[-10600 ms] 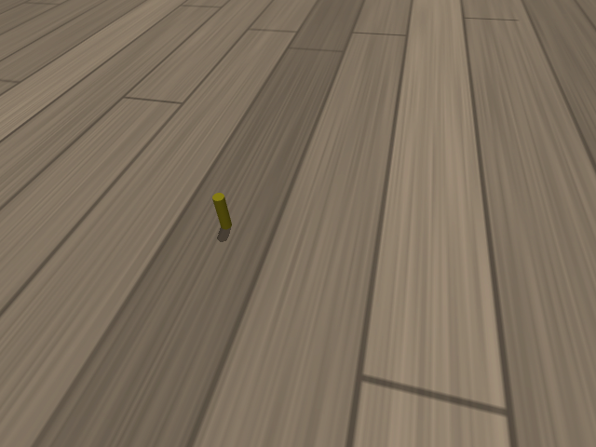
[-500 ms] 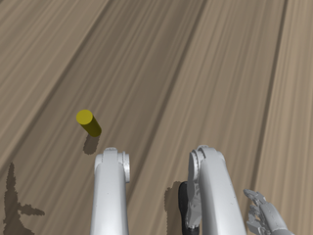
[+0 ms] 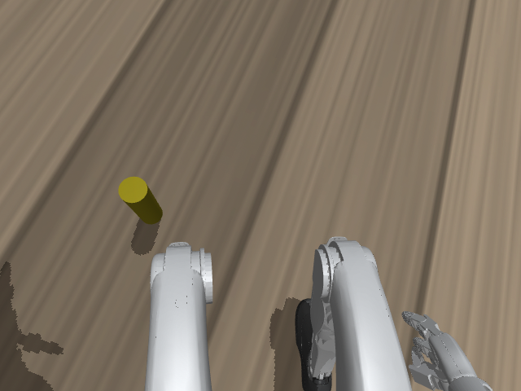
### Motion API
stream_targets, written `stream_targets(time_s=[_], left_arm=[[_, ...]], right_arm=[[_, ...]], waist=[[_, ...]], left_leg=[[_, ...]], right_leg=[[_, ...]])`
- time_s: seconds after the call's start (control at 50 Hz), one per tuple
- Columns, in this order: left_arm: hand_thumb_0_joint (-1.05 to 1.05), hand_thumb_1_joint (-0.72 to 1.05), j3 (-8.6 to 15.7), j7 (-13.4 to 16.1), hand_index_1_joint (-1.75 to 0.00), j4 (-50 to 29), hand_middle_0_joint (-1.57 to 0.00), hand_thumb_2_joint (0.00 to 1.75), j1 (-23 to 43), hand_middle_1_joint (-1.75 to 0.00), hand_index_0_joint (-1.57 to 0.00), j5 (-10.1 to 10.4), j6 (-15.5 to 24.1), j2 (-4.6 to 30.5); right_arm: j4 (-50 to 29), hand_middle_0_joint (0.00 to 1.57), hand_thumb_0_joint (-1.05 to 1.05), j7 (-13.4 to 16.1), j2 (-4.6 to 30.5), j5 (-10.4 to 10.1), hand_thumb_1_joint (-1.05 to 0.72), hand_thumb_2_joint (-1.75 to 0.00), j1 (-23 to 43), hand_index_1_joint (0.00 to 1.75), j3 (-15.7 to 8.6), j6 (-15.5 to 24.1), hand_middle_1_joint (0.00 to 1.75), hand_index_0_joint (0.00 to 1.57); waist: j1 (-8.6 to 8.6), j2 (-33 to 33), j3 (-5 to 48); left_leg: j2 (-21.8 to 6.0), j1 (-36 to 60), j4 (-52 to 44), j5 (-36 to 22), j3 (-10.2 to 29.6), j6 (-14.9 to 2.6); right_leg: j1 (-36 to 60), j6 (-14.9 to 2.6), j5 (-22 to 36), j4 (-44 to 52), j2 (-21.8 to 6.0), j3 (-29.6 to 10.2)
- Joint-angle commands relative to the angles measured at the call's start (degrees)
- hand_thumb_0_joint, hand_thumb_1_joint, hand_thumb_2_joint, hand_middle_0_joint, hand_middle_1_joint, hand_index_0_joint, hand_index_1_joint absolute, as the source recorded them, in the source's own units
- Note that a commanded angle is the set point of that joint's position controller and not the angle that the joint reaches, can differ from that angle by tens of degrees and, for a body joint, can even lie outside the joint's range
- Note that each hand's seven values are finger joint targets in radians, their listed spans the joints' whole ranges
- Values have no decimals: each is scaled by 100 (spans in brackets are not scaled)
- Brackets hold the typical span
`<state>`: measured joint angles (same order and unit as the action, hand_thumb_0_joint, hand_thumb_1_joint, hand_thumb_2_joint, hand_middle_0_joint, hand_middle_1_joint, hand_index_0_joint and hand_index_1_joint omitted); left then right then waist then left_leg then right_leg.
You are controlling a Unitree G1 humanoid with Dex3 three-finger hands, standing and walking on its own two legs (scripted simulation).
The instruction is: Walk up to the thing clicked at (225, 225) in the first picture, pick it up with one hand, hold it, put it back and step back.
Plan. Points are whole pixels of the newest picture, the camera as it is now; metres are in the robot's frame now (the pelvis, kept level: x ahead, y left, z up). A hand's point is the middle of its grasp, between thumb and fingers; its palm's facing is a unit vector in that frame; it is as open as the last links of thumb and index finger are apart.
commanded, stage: approach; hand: left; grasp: from the side
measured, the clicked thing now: (143, 203) +0.44 +0.25 -0.28
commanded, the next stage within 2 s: close in in 0.40 s
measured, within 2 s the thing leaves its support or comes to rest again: neither
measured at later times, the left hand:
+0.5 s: hand (76, 209) +0.40 +0.34 -0.20, palm faces +0.14 -0.99 +0.04, open 17.4 cm
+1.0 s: hand (125, 209) +0.41 +0.27 -0.24, palm faces +0.14 -0.99 +0.00, open 17.6 cm
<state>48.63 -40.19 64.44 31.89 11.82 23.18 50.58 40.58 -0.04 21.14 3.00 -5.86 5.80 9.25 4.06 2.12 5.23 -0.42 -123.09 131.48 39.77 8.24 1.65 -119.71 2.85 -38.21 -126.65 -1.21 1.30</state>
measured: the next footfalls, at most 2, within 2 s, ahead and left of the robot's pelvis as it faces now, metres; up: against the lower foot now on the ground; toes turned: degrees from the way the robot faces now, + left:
none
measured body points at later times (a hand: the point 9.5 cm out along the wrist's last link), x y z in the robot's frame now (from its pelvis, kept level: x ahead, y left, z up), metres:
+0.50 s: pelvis +0.00 +0.01 -0.07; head +0.23 +0.16 +0.28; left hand +0.39 +0.40 -0.20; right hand +0.18 -0.25 -0.13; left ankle +0.08 +0.13 -0.34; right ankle +0.11 -0.14 -0.34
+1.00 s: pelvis -0.02 +0.03 -0.09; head +0.20 +0.18 +0.27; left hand +0.40 +0.32 -0.23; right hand +0.12 -0.24 -0.12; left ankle +0.08 +0.13 -0.34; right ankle +0.11 -0.14 -0.33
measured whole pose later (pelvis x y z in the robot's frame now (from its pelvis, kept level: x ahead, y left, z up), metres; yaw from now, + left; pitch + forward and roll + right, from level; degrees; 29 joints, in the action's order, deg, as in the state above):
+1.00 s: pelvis -0.02 +0.03 -0.09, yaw -8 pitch +12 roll -17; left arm 30.9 -12.0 80.3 32.5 6.6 61.6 44.3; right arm 33.7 -8.3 22.4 19.1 6.5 25.0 1.0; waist 12.5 12.5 -13.5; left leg 0.6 -127.3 152.6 39.2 19.4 -0.1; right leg -118.3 3.1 -34.4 -138.0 3.4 8.8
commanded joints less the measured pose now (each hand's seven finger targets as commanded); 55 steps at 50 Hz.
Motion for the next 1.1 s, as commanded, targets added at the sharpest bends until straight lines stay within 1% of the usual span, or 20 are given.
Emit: stream_targets(time_s=[0.0,0.06,0.18,0.26,0.34,0.38,0.44,0.46,0.54,0.6,0.66,0.7,0.76,0.78,0.8,0.84,0.92,0.98,1.02,1.08], left_arm=[[0,-56,50,-136,-6,-206,-8,0,858,-5,-6,401,801,1433],[0,-53,2,-203,-6,-137,-8,0,1188,-4,-6,524,1309,1505],[0,-47,223,-143,-8,-69,-7,3,1166,-6,-5,594,2131,2056],[0,-51,209,-4,-9,216,-8,3,1018,-7,-6,453,2472,2188],[0,-55,80,198,-11,-310,-8,5,1366,-9,-5,205,2722,2248],[0,-55,-171,331,-11,-293,-8,5,1297,-9,-5,168,2811,1742],[0,-61,-974,485,-11,210,-8,4,1292,-10,-6,236,2898,517],[0,-61,-1063,579,-11,316,-8,5,1304,-10,-6,227,2946,450],[0,-61,-1219,1079,-9,781,-7,0,1330,-8,-7,4,3244,720],[0,-61,-970,1556,-9,875,-7,0,1206,-9,-8,-74,3591,837],[0,-61,-915,1972,-9,896,-7,2,1270,-10,-7,-171,3918,755],[0,-61,-726,2216,-9,733,-7,3,1161,-9,-7,-281,4092,987],[0,-58,-791,2466,-8,469,-7,3,1265,-9,-7,-476,4231,1006],[0,-57,-1022,2521,-7,577,-7,2,1376,-8,-7,-540,4238,784],[0,-57,-1012,2593,-7,624,-7,3,1267,-7,-6,-589,4219,762],[0,-55,-1355,2665,-6,762,-6,3,1221,-6,-6,-628,4201,464],[0,-58,-2059,2767,-5,859,-6,2,1397,-6,-6,-525,4203,-150],[0,-61,-1928,2924,-5,1000,-5,2,1404,-6,-6,-405,4301,-36],[0,-61,-1782,3082,-5,1086,-6,2,1392,-6,-6,-344,4405,89],[0,-59,-1578,3368,-7,1268,-6,6,1352,-7,-6,-422,4558,264]], right_arm=[[-380,20,0,56,1330,52,-91,-90,-396,30,-355,236,30,20],[-460,20,0,14,1413,149,-90,-90,-222,30,-236,284,30,20],[-570,20,0,-58,1615,407,-90,-90,170,30,98,197,30,20],[-595,20,0,-101,1732,603,-91,-91,472,30,334,2,30,20],[-521,20,0,-119,1861,840,-93,-91,607,30,488,-208,30,20],[-467,20,0,-150,1850,927,-93,-91,622,30,536,-273,30,20],[-467,20,0,-222,1827,1002,-94,-91,720,30,620,-306,30,20],[-470,20,0,-232,1850,1016,-93,-91,729,30,669,-322,30,20],[-582,20,0,-297,1887,1129,-94,-91,986,30,881,-456,30,20],[-697,20,0,-405,1930,1252,-94,-91,1121,30,1022,-561,30,20],[-794,20,0,-503,1968,1353,-94,-91,1256,30,1165,-639,30,20],[-812,20,0,-547,2006,1423,-93,-91,1270,30,1183,-708,30,20],[-910,20,0,-583,2037,1511,-93,-90,1327,30,1180,-766,30,20],[-909,20,0,-588,2045,1512,-93,-90,1385,30,1184,-783,30,20],[-927,20,0,-602,2063,1554,-93,-91,1329,30,1173,-788,30,20],[-899,20,0,-630,2061,1583,-93,-90,1318,30,1155,-799,30,20],[-1006,20,0,-697,2025,1620,-93,-91,1448,30,1211,-792,30,20],[-916,20,0,-730,2137,1629,-92,-90,1288,30,1221,-774,30,20],[-949,20,0,-757,2122,1651,-92,-90,1320,30,1279,-771,30,20],[-982,20,0,-771,2072,1710,-91,-90,1375,30,1363,-809,30,20]], waist=[[140,-596,2538],[235,-699,2613],[163,-1350,2810],[161,-1799,2722],[297,-2673,2836],[468,-2740,2776],[897,-2295,2466],[946,-2197,2286],[1043,-1647,1885],[940,-1633,1888],[1008,-1899,1593],[914,-2180,1593],[981,-2403,1495],[1137,-2453,1277],[1157,-2443,1264],[1305,-2244,1057],[1559,-1640,783],[1593,-1429,867],[1488,-1297,905],[1433,-1346,750]], left_leg=[[-48,1829,-1320,-442,-446,-331],[-60,1783,-1067,-418,-420,-293],[-119,2066,-742,-574,-338,-164],[-185,2312,-619,-797,-243,-88],[-249,3011,-582,-1286,-46,64],[-260,3165,-451,-1554,35,101],[-239,2923,-241,-1391,146,71],[-222,2725,-210,-1331,181,73],[-221,2205,28,-1154,291,15],[-224,2233,46,-1248,395,38],[-253,2339,-119,-1040,544,121],[-269,2460,-173,-977,559,158],[-266,2366,-173,-782,524,166],[-275,2318,-235,-601,565,180],[-278,2301,-209,-585,568,178],[-266,2058,-165,-356,570,138],[-227,1668,-68,63,669,44],[-201,1728,-35,119,806,33],[-193,1628,29,83,822,6],[-213,1595,-14,83,837,19]], right_leg=[[1236,-428,296,1031,186,588],[1247,-422,319,846,214,647],[1267,-438,461,359,250,784],[1182,-468,672,61,297,909],[1025,-494,1010,-257,291,1060],[936,-489,1146,-333,293,1123],[926,-437,1174,-244,327,1232],[959,-428,1185,-273,324,1280],[1150,-353,1158,-295,366,1353],[1275,-342,1197,-371,419,1444],[1187,-333,1013,-459,422,1564],[1187,-341,964,-493,442,1588],[1191,-356,937,-467,461,1596],[1037,-356,852,-479,433,1619],[1096,-349,893,-465,457,1632],[1029,-337,807,-376,472,1648],[943,-273,604,-246,504,1674],[1048,-228,640,-260,528,1725],[1140,-235,643,-263,560,1719],[1199,-242,615,-282,571,1747]])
